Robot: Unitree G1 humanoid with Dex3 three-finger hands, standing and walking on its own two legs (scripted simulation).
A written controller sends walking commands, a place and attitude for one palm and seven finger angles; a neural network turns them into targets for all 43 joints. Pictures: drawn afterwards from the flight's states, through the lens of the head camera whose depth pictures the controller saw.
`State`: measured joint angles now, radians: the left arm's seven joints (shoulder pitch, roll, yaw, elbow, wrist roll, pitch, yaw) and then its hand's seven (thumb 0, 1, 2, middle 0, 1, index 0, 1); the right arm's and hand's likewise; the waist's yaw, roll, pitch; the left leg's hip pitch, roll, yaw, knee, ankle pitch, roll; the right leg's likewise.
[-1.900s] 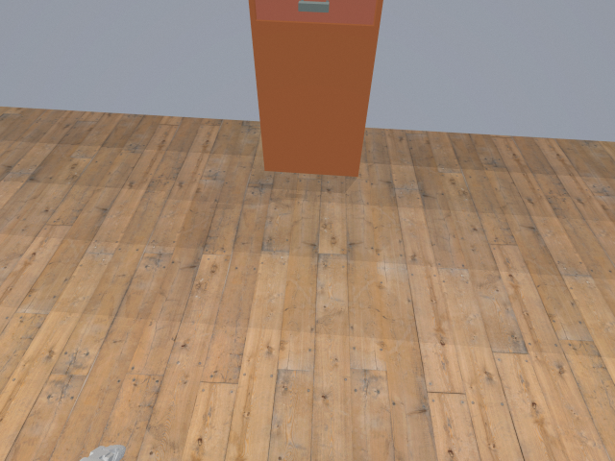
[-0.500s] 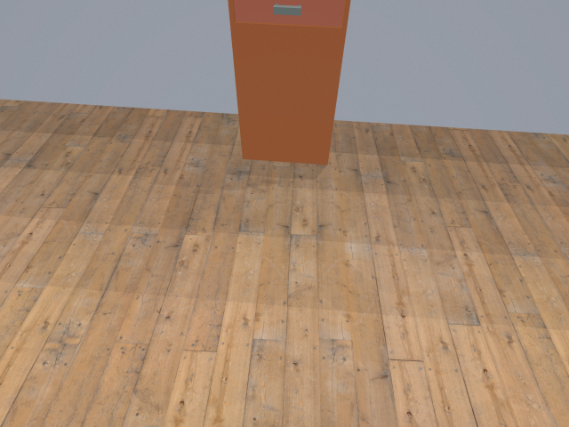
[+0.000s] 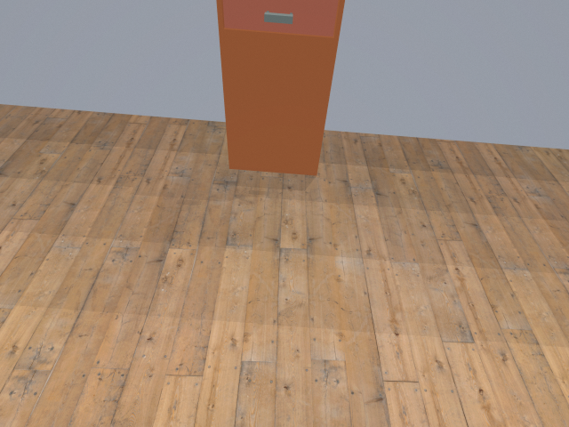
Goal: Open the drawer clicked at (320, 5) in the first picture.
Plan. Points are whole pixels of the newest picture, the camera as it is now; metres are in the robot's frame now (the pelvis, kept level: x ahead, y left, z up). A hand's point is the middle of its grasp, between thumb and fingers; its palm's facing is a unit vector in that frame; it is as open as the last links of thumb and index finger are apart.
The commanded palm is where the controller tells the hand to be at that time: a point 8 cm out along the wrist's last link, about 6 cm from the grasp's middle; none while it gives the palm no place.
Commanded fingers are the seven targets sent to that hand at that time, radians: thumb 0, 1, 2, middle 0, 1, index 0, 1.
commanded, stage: walk to a spot facing it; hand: left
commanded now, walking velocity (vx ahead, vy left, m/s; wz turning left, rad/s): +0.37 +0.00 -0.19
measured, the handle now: (279, 16) +1.50 +0.13 +0.05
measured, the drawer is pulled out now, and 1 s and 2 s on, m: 0.00 0.00 0.00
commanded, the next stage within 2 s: turn to face it in 1.28 s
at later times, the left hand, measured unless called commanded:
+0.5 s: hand (220, 345) +0.30 +0.14 -0.17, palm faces -0.09 -0.97 -0.22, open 7.3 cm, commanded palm none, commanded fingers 0.00 0.90 0.90 -0.20 -0.30 -0.20 -0.30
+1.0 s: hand (224, 278) +0.44 +0.15 -0.16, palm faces -0.05 -0.99 -0.15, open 7.4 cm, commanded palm none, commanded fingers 0.00 0.90 0.90 -0.20 -0.30 -0.20 -0.30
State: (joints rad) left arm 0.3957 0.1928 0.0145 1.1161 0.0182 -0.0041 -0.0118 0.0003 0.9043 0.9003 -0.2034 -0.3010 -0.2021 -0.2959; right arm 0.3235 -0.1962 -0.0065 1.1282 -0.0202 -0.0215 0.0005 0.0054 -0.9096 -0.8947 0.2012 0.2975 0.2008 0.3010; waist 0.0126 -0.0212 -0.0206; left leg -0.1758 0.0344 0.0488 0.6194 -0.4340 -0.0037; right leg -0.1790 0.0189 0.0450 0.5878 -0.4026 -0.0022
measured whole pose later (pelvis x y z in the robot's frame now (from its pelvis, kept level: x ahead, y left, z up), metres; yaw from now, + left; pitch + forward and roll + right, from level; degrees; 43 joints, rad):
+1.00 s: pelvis +0.41 -0.02 +0.02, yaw -7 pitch +0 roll +0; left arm 0.29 0.18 0.06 1.07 0.03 0.00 -0.02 0.00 0.91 0.90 -0.20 -0.30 -0.20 -0.30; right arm 0.31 -0.16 -0.06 1.07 -0.03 -0.08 -0.02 -0.01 -0.95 -0.89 0.20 0.30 0.20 0.30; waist 0.01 -0.03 0.03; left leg -0.12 0.06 0.23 0.40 -0.26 0.02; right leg -0.55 -0.12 -0.07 1.06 -0.25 0.01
